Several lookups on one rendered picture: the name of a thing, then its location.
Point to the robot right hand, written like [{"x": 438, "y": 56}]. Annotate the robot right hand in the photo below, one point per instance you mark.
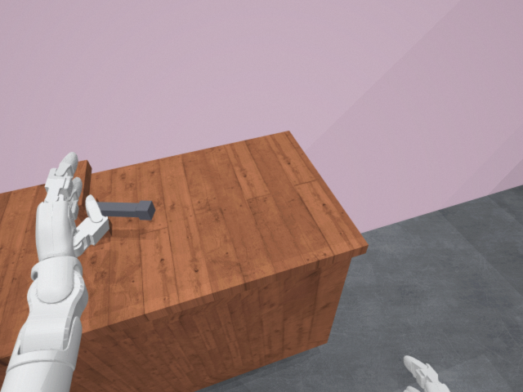
[{"x": 425, "y": 375}]

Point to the tap lever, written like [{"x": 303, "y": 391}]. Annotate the tap lever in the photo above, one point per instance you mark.
[{"x": 144, "y": 209}]

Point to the robot left hand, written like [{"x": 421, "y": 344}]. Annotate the robot left hand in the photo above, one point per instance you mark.
[{"x": 55, "y": 226}]

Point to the robot left forearm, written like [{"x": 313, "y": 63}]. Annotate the robot left forearm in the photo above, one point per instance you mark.
[{"x": 46, "y": 350}]

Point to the counter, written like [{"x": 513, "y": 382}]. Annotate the counter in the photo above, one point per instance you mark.
[{"x": 242, "y": 265}]

